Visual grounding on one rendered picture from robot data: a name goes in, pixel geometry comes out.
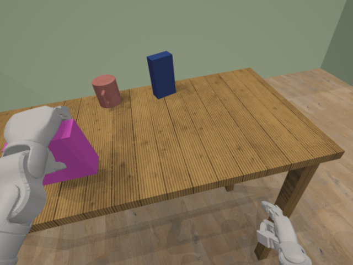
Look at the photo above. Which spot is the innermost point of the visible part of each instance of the robot right forearm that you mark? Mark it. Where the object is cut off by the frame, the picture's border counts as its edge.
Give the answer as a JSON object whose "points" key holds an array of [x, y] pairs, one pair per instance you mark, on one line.
{"points": [[291, 253]]}

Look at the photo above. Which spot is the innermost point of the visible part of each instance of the robot left hand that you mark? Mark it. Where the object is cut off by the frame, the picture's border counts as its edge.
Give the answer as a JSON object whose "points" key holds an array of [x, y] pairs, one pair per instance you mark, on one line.
{"points": [[38, 125]]}

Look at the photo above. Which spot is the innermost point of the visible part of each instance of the robot left forearm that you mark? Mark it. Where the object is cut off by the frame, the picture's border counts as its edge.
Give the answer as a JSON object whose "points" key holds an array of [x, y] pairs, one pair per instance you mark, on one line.
{"points": [[22, 195]]}

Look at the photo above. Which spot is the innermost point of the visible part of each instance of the robot right hand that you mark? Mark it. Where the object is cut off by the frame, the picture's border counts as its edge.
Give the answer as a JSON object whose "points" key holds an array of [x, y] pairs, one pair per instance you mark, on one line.
{"points": [[272, 234]]}

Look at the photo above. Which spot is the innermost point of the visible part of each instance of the sponge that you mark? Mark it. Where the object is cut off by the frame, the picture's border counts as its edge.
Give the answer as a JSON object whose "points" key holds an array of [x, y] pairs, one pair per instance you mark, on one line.
{"points": [[71, 147]]}

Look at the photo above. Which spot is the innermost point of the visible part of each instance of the table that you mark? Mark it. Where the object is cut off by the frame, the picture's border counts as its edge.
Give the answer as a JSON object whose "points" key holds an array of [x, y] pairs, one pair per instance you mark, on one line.
{"points": [[215, 131]]}

